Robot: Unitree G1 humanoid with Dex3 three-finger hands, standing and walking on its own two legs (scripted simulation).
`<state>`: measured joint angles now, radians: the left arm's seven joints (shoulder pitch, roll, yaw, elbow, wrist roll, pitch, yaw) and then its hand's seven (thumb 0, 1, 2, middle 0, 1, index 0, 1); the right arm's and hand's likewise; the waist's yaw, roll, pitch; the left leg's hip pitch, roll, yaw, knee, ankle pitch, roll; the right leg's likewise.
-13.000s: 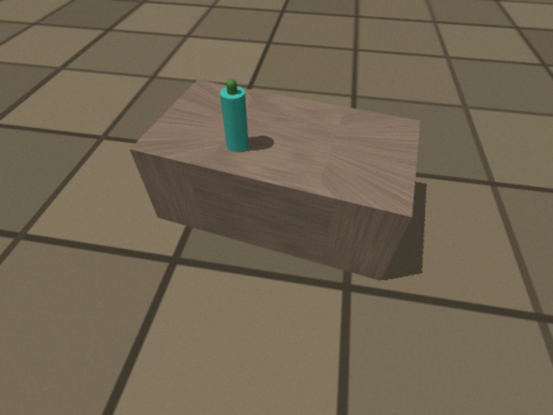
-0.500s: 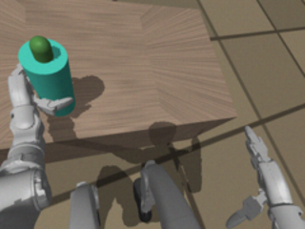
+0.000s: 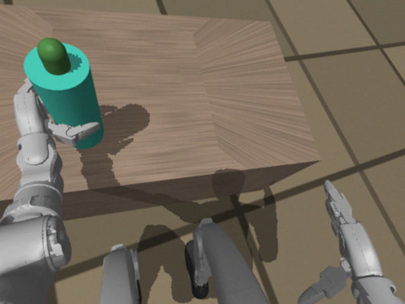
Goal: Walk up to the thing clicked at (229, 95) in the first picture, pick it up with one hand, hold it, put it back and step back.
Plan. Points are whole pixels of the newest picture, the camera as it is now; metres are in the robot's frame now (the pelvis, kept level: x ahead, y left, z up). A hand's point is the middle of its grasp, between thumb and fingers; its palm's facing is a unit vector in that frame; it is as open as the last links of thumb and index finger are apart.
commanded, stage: lift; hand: left
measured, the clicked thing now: (71, 99) +0.51 +0.15 -0.01
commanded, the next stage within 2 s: hold in 1.80 s
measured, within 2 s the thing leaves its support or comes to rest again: neither
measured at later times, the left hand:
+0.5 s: hand (63, 111) +0.48 +0.16 +0.01, palm faces +0.11 -0.99 -0.04, open 11.6 cm
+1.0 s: hand (47, 140) +0.40 +0.17 +0.07, palm faces +0.12 -0.99 -0.05, open 11.6 cm
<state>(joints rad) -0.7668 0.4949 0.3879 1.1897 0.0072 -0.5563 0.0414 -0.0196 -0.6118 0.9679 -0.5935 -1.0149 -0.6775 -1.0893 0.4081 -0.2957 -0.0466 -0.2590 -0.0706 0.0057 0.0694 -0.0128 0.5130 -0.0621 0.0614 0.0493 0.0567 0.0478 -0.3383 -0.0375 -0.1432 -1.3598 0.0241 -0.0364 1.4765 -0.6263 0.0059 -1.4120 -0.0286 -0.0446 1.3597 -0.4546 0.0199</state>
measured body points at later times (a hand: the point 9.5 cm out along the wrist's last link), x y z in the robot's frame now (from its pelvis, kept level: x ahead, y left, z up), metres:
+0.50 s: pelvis +0.01 +0.00 +0.03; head +0.15 +0.05 +0.45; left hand +0.47 +0.22 +0.01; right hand +0.18 -0.27 +0.08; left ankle +0.02 +0.11 -0.58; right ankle +0.09 -0.14 -0.58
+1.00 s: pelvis +0.03 +0.00 +0.07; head +0.12 +0.03 +0.51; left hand +0.39 +0.22 +0.07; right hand +0.20 -0.25 +0.09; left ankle +0.02 +0.11 -0.58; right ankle +0.09 -0.14 -0.58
